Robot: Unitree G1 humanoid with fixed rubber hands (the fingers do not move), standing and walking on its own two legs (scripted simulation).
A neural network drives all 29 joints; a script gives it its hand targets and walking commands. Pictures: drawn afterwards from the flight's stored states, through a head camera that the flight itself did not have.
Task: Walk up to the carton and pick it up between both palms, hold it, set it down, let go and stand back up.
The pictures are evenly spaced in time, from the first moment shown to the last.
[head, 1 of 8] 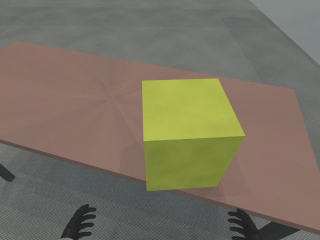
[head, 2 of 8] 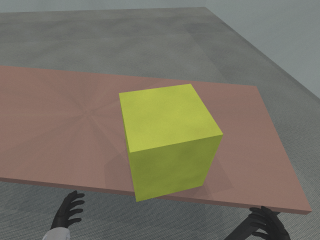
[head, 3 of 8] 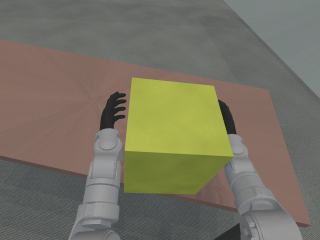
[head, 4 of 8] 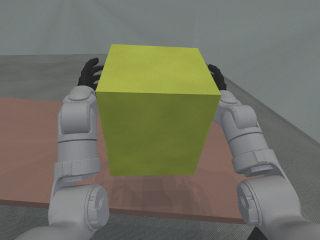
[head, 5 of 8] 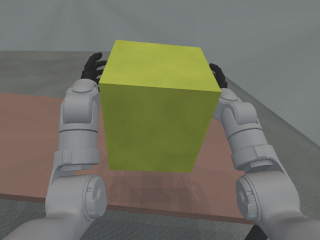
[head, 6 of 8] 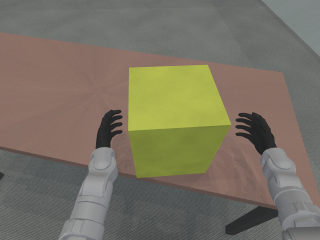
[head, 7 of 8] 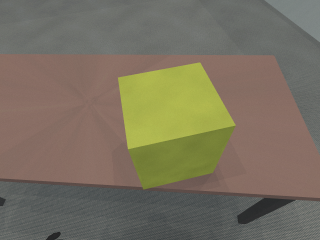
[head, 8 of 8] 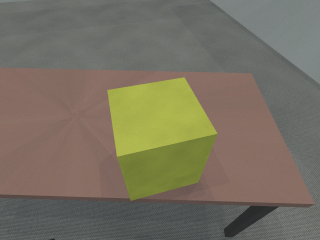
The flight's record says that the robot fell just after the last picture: no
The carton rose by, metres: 0.21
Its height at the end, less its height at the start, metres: +0.00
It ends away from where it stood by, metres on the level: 0.02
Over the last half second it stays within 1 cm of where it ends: yes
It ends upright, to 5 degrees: yes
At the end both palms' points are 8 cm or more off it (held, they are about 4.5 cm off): yes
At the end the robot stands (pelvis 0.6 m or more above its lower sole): yes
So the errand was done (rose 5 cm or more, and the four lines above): yes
